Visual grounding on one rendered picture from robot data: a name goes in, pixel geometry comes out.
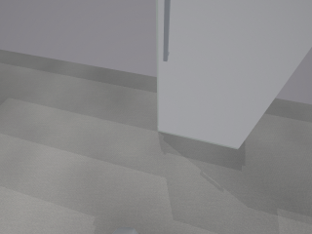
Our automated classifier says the fridge door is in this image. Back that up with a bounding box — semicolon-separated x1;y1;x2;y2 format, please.
158;0;312;148

